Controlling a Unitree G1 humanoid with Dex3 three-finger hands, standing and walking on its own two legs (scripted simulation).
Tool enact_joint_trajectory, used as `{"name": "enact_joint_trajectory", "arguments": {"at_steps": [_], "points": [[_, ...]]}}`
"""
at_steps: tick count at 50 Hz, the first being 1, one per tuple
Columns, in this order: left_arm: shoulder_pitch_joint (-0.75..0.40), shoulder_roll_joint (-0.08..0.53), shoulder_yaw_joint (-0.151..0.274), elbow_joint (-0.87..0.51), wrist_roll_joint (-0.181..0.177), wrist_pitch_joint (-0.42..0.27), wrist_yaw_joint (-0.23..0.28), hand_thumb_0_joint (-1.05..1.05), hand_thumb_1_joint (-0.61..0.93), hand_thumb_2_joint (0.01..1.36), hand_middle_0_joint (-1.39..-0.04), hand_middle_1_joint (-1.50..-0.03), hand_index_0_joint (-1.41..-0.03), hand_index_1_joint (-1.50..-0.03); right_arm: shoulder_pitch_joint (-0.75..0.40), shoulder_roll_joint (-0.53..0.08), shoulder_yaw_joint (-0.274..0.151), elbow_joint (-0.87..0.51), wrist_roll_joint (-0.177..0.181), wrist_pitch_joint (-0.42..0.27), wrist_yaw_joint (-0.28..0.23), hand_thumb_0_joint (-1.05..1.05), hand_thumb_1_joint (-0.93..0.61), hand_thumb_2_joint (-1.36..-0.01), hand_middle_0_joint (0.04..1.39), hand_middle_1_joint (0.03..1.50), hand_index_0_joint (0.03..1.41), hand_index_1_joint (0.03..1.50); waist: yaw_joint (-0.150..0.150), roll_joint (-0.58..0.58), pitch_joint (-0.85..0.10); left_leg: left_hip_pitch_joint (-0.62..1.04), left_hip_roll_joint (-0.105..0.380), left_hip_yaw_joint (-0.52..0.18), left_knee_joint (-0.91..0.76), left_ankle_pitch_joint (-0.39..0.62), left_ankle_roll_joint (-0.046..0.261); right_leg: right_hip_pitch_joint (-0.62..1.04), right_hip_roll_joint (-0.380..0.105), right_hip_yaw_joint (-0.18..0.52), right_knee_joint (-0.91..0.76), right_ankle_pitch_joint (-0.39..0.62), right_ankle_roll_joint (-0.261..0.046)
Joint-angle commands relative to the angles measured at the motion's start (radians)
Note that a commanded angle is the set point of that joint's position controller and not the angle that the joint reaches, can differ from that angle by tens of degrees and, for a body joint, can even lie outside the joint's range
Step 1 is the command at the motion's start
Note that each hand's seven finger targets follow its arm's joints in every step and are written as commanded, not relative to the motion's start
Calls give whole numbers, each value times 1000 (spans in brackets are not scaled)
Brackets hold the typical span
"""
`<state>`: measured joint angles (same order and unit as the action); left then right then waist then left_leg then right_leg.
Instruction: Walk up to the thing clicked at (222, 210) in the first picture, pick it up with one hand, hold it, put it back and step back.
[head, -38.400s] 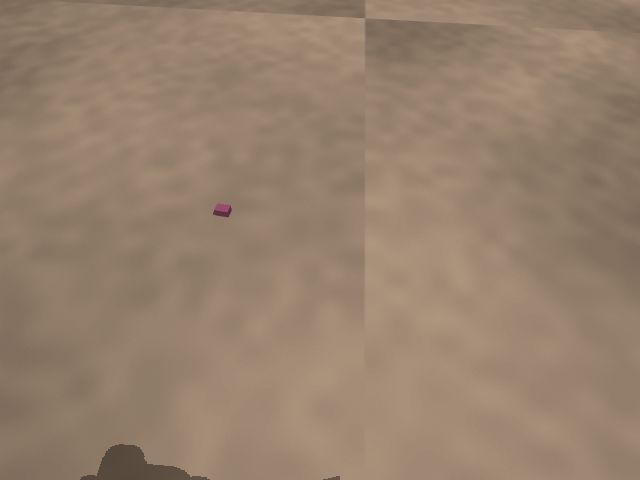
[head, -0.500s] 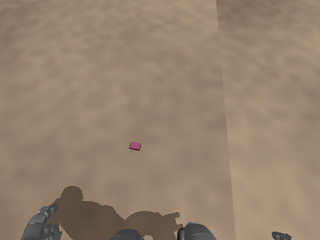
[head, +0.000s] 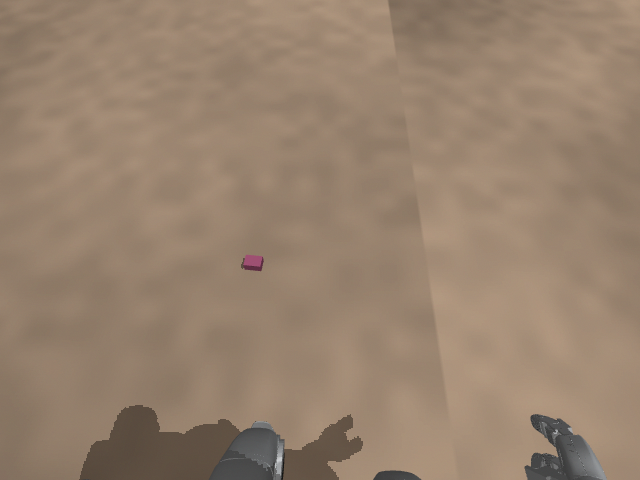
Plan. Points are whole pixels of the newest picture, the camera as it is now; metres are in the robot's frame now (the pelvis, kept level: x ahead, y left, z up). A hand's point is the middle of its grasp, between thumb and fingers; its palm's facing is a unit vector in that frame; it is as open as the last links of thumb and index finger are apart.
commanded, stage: step back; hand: left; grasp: from above
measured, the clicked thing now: (253, 262) +0.81 +0.25 -0.73
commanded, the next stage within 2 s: stand in 1.78 s
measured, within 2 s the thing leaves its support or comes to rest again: neither
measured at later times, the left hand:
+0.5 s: hand out of the picture -0.07 +0.26 -0.14, palm faces +0.06 -0.93 -0.38, open 7.4 cm
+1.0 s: hand out of the picture -0.25 +0.25 -0.13, palm faces +0.09 -0.90 -0.42, open 7.4 cm
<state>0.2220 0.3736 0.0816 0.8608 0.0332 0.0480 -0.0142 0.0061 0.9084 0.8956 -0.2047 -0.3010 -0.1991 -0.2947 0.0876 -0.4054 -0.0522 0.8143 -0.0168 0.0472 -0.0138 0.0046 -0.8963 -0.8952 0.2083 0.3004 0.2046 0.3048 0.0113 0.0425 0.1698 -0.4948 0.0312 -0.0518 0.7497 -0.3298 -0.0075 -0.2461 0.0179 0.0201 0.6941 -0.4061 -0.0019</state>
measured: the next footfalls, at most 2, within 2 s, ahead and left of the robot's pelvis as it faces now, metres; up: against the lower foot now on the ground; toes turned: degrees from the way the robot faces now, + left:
left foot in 0.28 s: -0.07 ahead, +0.11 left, +0.00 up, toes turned +4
right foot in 0.62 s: -0.20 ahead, -0.16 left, +0.00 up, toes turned +4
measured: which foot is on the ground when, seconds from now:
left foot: up 0.00-0.26, down 0.28-0.64, up 0.66-0.88, down 0.90-1.00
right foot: down 0.00-0.30, up 0.32-0.60, down 0.62-1.00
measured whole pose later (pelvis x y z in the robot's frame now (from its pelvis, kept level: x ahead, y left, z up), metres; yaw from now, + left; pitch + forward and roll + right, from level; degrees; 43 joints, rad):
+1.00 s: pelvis -0.28 -0.04 +0.01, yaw +5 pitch -3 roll +2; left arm 0.22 0.41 0.07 0.96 0.03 0.02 -0.01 0.01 0.91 0.90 -0.21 -0.30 -0.20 -0.30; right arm 0.23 -0.36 -0.05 0.99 -0.04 -0.01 0.02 0.01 -0.90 -0.90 0.21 0.30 0.20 0.30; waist 0.02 -0.03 0.08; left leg -0.25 -0.05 -0.01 0.60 -0.31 0.03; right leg -0.31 -0.05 0.02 0.81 -0.49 -0.02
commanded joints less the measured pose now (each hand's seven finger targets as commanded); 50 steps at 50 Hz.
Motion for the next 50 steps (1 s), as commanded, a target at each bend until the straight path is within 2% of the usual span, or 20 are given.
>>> {"name": "enact_joint_trajectory", "arguments": {"at_steps": [1,4,10,13,14,15,16,19,26,30,31,32,33,36,41,44,45,47,48,50], "points": [[-115,307,80,-143,3,-35,31,0,900,900,-200,-300,-200,-300,27,-195,-63,-66,14,-18,-25,0,-900,-900,200,300,200,300,-9,-168,-90,11,-133,-144,455,-175,-2,-212,-339,342,-349,236,-257],[-172,260,73,-163,17,-35,39,0,900,900,-200,-300,-200,-300,111,-179,-50,-31,16,-28,-22,0,-900,-900,200,300,200,300,-35,-210,-126,54,-140,-73,457,-128,-12,-131,-241,154,-258,383,-190],[-54,260,61,-151,5,-18,52,0,900,900,-200,-300,-200,-300,93,-152,-44,-40,-3,-35,-16,0,-900,-900,200,300,200,300,36,-264,-189,63,-71,23,4,-187,-2,156,-282,190,-163,576,-196],[-97,232,42,-168,-14,0,44,0,900,900,-200,-300,-200,-300,205,-163,-57,14,-9,-45,-15,0,-900,-900,200,300,200,300,-15,-188,-245,275,-45,38,-361,141,30,65,-230,142,-29,471,-121],[-67,192,30,-170,-16,4,39,0,900,900,-200,-300,-200,-300,180,-234,-76,9,-20,-48,-16,0,-900,-900,200,300,200,300,6,-13,-249,372,133,-224,-378,262,98,-122,-132,82,91,255,-60],[-124,198,32,-190,-27,2,47,0,900,900,-200,-300,-200,-300,116,-363,-94,-17,-13,-42,-5,0,-900,-900,200,300,200,300,-19,198,-223,268,334,-441,-409,393,255,-205,31,-23,261,-172,-18],[-184,226,53,-177,-13,6,56,0,900,900,-200,-300,-200,-300,119,-372,-99,-23,-21,-47,-6,0,-900,-900,200,300,200,300,-64,167,-182,130,390,-536,-432,394,332,-165,31,120,456,-265,-11],[-63,206,48,-108,-34,16,49,0,900,900,-200,-300,-200,-300,4,-253,-56,-31,-23,-49,-21,0,-900,-900,200,300,200,300,35,53,-166,173,237,-223,-347,475,237,-206,76,184,639,-118,-26],[-52,194,38,-92,-10,-15,26,0,900,900,-200,-300,-200,-300,79,-239,-68,-35,-26,-36,-14,0,-900,-900,200,300,200,300,-34,137,-238,407,232,-196,-309,299,248,-171,-9,52,143,-130,19],[105,201,51,22,1,-42,23,0,900,900,-200,-300,-200,-300,34,-230,-58,-27,-14,-5,-4,0,-900,-900,200,300,200,300,21,86,-258,179,138,-85,-172,87,137,139,3,6,-324,63,-40],[97,264,69,12,18,-49,26,0,900,900,-200,-300,-200,-300,42,-161,-38,-44,-11,-8,0,0,-900,-900,200,300,200,300,18,-111,-202,-53,17,-21,-16,-107,70,179,-140,275,-359,-65,-85],[18,374,95,-29,17,-47,26,0,900,900,-200,-300,-200,-300,-6,-138,-39,-70,-10,-14,-13,0,-900,-900,200,300,200,300,51,-248,-165,-70,-84,-57,120,-244,6,-52,-388,506,-428,-170,-222],[-54,403,95,-56,19,-50,31,0,900,900,-200,-300,-200,-300,-40,-192,-59,-61,-8,-12,-18,0,-900,-900,200,300,200,300,58,-244,-97,1,-46,-145,274,-236,-8,-239,-463,594,-475,-232,-301],[-138,283,62,-61,16,-69,39,0,900,900,-200,-300,-200,-300,42,-181,-51,1,5,-27,-9,0,-900,-900,200,300,200,300,-18,-147,-89,-8,-106,-99,363,-96,-4,-121,-264,249,-321,120,-196],[-23,293,68,-22,20,-80,30,0,900,900,-200,-300,-200,-300,4,-161,-45,9,-19,-52,18,0,-900,-900,200,300,200,300,64,-227,-113,15,-39,0,5,-166,-14,72,-253,241,-301,-63,-186],[-67,285,49,-28,7,-63,19,0,900,900,-200,-300,-200,-300,94,-152,-55,71,-14,-71,20,0,-900,-900,200,300,200,300,5,-205,-132,295,-69,77,-319,-67,10,-52,-237,187,-244,-58,-153],[-46,239,29,-22,7,-58,18,0,900,900,-200,-300,-200,-300,126,-164,-65,92,-17,-81,15,0,-900,-900,200,300,200,300,-8,-138,-151,413,-61,24,-375,-18,25,-110,-197,136,-146,-3,-120],[-94,201,22,-15,-19,-59,18,0,900,900,-200,-300,-200,-300,145,-304,-87,93,-23,-88,14,0,-900,-900,200,300,200,300,-36,124,-162,354,265,-505,-511,-423,212,-264,-31,-44,109,-159,-24],[-127,260,40,-11,-7,-61,21,0,900,900,-200,-300,-200,-300,140,-319,-96,86,-24,-91,16,0,-900,-900,200,300,200,300,-50,70,-91,232,298,-545,-548,-471,258,-231,-60,40,217,-188,-30],[-73,223,32,10,-17,-67,10,0,900,900,-200,-300,-200,-300,87,-248,-70,78,-24,-102,12,0,-900,-900,200,300,200,300,-6,42,-80,289,222,-401,-505,-306,221,-256,-81,51,207,-97,-30]]}}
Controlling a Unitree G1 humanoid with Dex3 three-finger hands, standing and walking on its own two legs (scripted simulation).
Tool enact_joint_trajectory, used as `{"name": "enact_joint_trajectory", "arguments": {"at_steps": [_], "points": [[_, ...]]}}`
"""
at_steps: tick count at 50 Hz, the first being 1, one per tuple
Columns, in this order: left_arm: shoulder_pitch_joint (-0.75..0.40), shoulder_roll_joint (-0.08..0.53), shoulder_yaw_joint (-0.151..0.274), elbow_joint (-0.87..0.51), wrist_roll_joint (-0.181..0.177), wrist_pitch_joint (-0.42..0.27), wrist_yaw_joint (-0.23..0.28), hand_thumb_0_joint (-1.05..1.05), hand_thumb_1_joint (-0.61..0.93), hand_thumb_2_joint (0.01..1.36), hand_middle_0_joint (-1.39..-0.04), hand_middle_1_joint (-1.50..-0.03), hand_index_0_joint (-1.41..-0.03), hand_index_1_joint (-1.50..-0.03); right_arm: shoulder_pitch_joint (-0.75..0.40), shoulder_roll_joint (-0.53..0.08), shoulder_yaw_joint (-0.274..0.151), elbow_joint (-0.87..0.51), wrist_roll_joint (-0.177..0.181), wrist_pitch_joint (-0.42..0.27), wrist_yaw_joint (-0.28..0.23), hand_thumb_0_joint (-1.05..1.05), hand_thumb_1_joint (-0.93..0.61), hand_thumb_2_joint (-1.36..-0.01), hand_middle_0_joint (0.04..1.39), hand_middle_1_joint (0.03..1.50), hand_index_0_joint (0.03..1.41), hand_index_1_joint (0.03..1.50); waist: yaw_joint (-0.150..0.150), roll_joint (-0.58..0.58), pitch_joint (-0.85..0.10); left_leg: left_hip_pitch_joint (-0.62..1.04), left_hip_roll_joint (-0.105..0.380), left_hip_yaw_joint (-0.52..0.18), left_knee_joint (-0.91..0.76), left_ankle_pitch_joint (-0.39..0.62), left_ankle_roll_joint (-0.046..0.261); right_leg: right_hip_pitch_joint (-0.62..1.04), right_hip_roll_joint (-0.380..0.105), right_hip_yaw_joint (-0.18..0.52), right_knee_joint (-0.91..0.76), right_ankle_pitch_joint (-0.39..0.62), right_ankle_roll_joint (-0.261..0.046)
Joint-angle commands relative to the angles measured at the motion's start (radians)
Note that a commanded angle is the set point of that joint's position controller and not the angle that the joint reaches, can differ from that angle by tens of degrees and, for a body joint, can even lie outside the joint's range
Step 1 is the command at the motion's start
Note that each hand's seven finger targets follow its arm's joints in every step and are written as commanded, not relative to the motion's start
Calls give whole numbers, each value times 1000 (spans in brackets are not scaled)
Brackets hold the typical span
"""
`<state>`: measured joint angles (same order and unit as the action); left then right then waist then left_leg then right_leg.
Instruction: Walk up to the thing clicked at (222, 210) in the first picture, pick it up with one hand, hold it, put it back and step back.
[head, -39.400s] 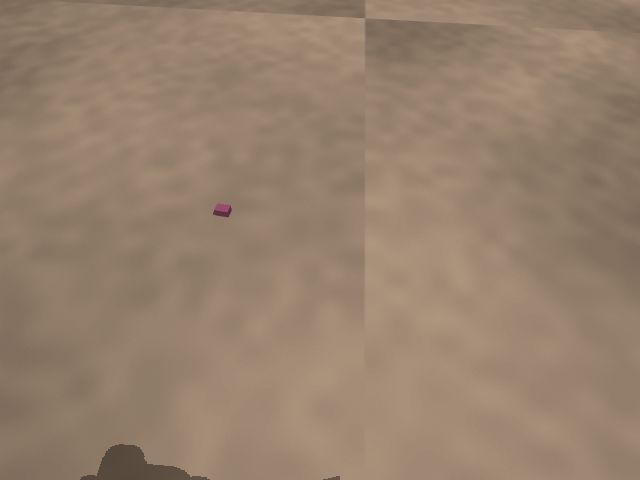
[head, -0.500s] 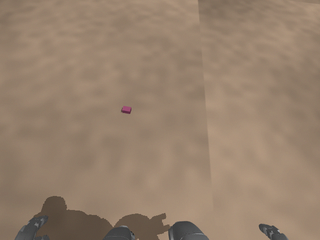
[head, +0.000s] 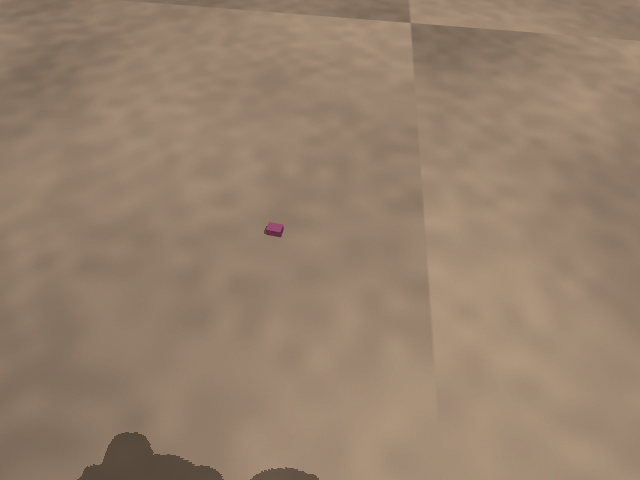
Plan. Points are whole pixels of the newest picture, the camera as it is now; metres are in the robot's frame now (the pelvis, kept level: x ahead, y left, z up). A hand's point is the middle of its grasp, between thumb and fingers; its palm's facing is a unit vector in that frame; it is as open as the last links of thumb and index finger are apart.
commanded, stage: step back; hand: left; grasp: from above
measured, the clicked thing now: (274, 229) +1.11 +0.20 -0.74
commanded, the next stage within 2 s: stand in 0.78 s
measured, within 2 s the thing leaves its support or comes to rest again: neither
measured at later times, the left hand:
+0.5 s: hand out of the picture +0.09 +0.27 -0.15, palm faces +0.05 -0.93 -0.37, open 7.4 cm
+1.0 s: hand out of the picture +0.13 +0.25 -0.13, palm faces -0.01 -0.94 -0.34, open 7.4 cm
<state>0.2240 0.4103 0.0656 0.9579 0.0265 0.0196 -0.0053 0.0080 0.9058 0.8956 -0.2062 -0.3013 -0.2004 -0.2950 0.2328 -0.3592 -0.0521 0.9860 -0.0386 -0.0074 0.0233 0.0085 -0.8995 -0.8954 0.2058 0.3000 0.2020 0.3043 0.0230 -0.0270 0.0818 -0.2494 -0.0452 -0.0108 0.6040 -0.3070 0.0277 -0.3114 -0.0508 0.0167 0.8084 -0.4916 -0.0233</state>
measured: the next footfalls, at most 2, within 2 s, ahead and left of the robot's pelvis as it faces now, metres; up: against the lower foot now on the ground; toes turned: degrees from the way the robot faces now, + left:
left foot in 0.42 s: +0.12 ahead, +0.13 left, +0.00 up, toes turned +2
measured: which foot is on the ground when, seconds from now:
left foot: down 0.00-0.18, up 0.20-0.40, down 0.42-1.00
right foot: down 0.00-1.00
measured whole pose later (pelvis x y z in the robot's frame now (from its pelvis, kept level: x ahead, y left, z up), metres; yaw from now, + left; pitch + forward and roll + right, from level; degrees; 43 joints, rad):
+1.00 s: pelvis +0.05 +0.00 +0.02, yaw +0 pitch -3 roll +0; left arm 0.09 0.35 0.00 1.12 0.01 -0.02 -0.01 0.01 0.91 0.90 -0.21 -0.30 -0.20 -0.29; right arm 0.03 -0.34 -0.01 1.12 -0.01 -0.02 0.02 0.00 -0.90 -0.90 0.21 0.30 0.20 0.30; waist 0.00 0.01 0.07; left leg -0.17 0.02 0.02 0.37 -0.15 -0.01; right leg -0.07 -0.02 -0.01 0.36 -0.24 0.02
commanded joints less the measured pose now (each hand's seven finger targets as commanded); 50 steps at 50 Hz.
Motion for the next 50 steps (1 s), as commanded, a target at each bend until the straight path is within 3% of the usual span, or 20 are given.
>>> {"name": "enact_joint_trajectory", "arguments": {"at_steps": [1,4,6,7,8,9,10,13,17,20,21,22,23,24,25,28,30,42,47,50], "points": [[-53,188,49,-75,-9,-43,-3,0,900,900,-200,-300,-200,-300,-61,-299,-72,-92,1,-47,-24,0,-900,-900,200,300,200,300,-15,155,14,21,292,-395,-354,-315,176,-162,-13,25,47,-4,-9],[-18,168,57,-44,-4,-53,-9,0,900,900,-200,-300,-200,-300,-70,-283,-69,-92,-3,-33,-15,0,-900,-900,200,300,200,300,-20,189,-18,-53,248,-289,-311,-240,149,13,34,-41,-132,19,5],[33,151,57,-15,4,-64,0,0,900,900,-200,-300,-200,-300,-109,-260,-61,-102,7,-15,-12,0,-900,-900,200,300,200,300,27,163,-38,-152,198,-193,-200,-194,101,195,74,-87,-333,159,-8],[61,169,65,-2,11,-69,8,0,900,900,-200,-300,-200,-300,-102,-215,-48,-106,14,-9,-13,0,-900,-900,200,300,200,300,49,98,-48,-233,158,-149,-108,-191,60,293,68,-49,-370,153,-16],[98,223,81,-1,22,-75,16,0,900,900,-200,-300,-200,-300,-99,-146,-28,-125,20,-9,-17,0,-900,-900,200,300,200,300,66,-89,-54,-363,53,-85,116,-196,11,352,-104,259,-514,-50,-63],[71,314,96,-14,22,-76,16,0,900,900,-200,-300,-200,-300,-120,-161,-32,-128,13,-6,-28,0,-900,-900,200,300,200,300,77,-166,-8,-391,-14,-77,268,-266,-13,200,-322,529,-640,-308,-165],[-14,321,96,-54,20,-79,15,0,900,900,-200,-300,-200,-300,-99,-221,-50,-110,8,-9,-33,0,-900,-900,200,300,200,300,42,-90,60,-353,46,-138,338,-242,-19,94,-391,582,-633,-284,-237],[-56,240,72,-59,6,-95,20,0,900,900,-200,-300,-200,-300,-38,-211,-49,-67,17,-22,-25,0,-900,-900,200,300,200,300,2,-42,41,-282,76,-130,300,-116,-22,108,-246,298,-559,40,-166],[-85,226,56,-57,3,-91,13,0,900,900,-200,-300,-200,-300,-33,-176,-39,-52,12,-27,-14,0,-900,-900,200,300,200,300,0,-124,-50,-97,68,1,82,-98,-33,103,-199,109,-425,477,-144],[-86,207,33,-53,-13,-67,15,0,900,900,-200,-300,-200,-300,-30,-164,-41,-32,14,-33,-24,0,-900,-900,200,300,200,300,-24,-79,-83,68,38,43,-138,175,-17,66,-135,33,-256,646,-79],[-84,179,22,-65,-16,-61,15,0,900,900,-200,-300,-200,-300,-20,-188,-47,-28,9,-35,-31,0,-900,-900,200,300,200,300,-32,-40,-118,135,81,-7,-148,279,4,39,-114,23,-203,616,-51],[-76,147,12,-69,-26,-53,15,0,900,900,-200,-300,-200,-300,-32,-238,-52,-34,6,-39,-37,0,-900,-900,200,300,200,300,-25,84,-154,147,218,-183,-174,335,51,-2,-44,-9,-149,462,-5],[-65,164,20,-47,-39,-41,18,0,900,900,-200,-300,-200,-300,-82,-287,-53,-49,20,-38,-37,0,-900,-900,200,300,200,300,-8,127,-169,47,314,-295,-190,297,161,64,25,-35,-96,196,11],[-71,165,18,-30,-31,-35,20,0,900,900,-200,-300,-200,-300,-116,-295,-56,-52,20,-35,-36,0,-900,-900,200,300,200,300,-7,137,-151,-7,345,-319,-217,240,189,100,24,-31,-104,51,1],[-76,156,14,-21,-26,-36,20,0,900,900,-200,-300,-200,-300,-137,-281,-48,-43,17,-32,-36,0,-900,-900,200,300,200,300,0,136,-139,-10,331,-288,-222,225,172,101,24,-24,-141,47,-7],[-24,176,14,24,-18,-54,22,0,900,900,-200,-300,-200,-300,-202,-232,-28,-42,23,-24,-36,0,-900,-900,200,300,200,300,21,153,-143,-26,235,-153,-136,299,63,170,-23,22,-302,299,-19],[-80,204,22,24,-17,-61,19,0,900,900,-200,-300,-200,-300,-189,-200,-19,-22,31,-23,-36,0,-900,-900,200,300,200,300,-10,77,-152,11,174,-85,-112,297,16,173,-67,83,-335,413,-36],[-160,149,-19,88,-24,-63,13,0,900,900,-200,-300,-200,-300,-235,-198,-5,58,33,-33,-24,0,-900,-900,200,300,200,300,-28,38,-156,182,190,-72,-225,415,7,192,-71,58,-470,499,9],[-183,158,-19,105,-20,-63,11,0,900,900,-200,-300,-200,-300,-247,-185,0,73,31,-29,-18,0,-900,-900,200,300,200,300,-29,11,-98,152,176,-67,-297,228,-8,172,-78,66,-544,351,14],[-189,157,-21,109,-18,-64,11,0,900,900,-200,-300,-200,-300,-248,-185,0,81,31,-30,-17,0,-900,-900,200,300,200,300,-28,18,-107,155,178,-66,-308,250,-14,188,-82,63,-553,361,12]]}}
